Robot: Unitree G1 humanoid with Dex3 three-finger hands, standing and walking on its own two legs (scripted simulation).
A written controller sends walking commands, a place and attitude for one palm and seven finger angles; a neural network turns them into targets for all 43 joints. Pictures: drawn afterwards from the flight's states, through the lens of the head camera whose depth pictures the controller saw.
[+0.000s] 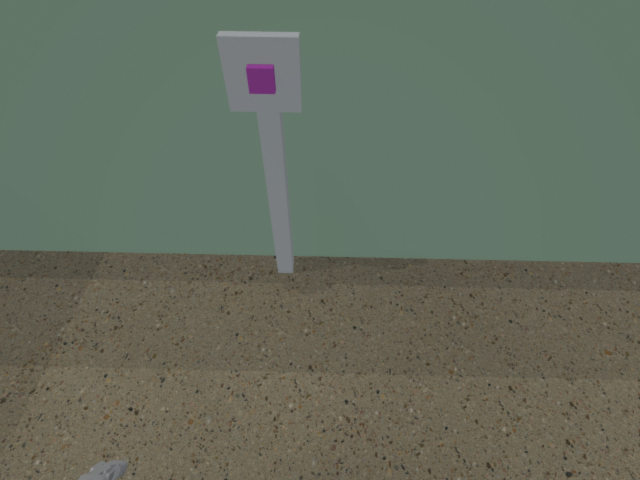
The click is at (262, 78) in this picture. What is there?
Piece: button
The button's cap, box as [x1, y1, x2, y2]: [246, 64, 275, 93]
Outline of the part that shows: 247,64 246,72 249,93 274,93 275,85 273,65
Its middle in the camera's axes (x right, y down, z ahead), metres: -0.14 -0.37 +0.90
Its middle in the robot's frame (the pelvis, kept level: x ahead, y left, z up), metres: +0.92 +0.19 +0.05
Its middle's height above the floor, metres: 0.82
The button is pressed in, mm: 0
